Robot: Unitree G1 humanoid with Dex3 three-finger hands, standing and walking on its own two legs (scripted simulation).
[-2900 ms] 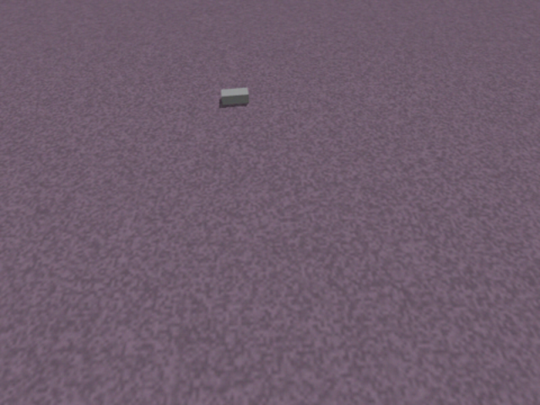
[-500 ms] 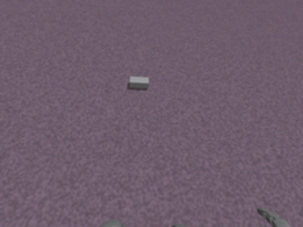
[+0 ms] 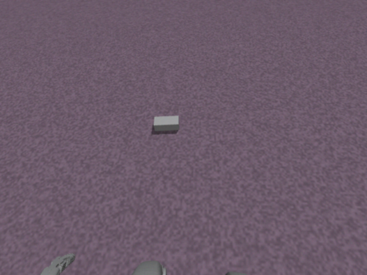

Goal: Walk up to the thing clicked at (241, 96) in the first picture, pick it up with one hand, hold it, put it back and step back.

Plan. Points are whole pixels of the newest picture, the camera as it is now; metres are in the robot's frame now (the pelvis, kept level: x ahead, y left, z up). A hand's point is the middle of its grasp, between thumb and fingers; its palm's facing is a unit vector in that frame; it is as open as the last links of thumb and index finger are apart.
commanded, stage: walk up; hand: left
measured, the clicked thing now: (166, 123) +1.17 +0.18 -0.73
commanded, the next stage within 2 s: none
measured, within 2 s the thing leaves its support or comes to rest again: neither
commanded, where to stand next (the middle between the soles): +0.76 -0.14 m, yaw +4 degrees
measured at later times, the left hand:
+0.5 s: hand (106, 224) +0.26 +0.24 -0.15, palm faces -0.05 -0.95 -0.31, open 7.4 cm
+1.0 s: hand (147, 168) +0.43 +0.14 -0.13, palm faces +0.04 -0.93 -0.37, open 7.4 cm
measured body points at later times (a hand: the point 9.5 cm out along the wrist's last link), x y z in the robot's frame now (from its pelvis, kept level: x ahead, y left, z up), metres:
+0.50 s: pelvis +0.21 -0.03 +0.00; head +0.23 -0.01 +0.45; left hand +0.27 +0.29 -0.13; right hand +0.30 -0.36 -0.08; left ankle +0.24 +0.10 -0.73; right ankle +0.28 -0.18 -0.68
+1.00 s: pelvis +0.41 -0.14 +0.01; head +0.43 -0.14 +0.45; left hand +0.43 +0.19 -0.10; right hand +0.50 -0.45 -0.11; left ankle +0.51 +0.00 -0.70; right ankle +0.40 -0.23 -0.73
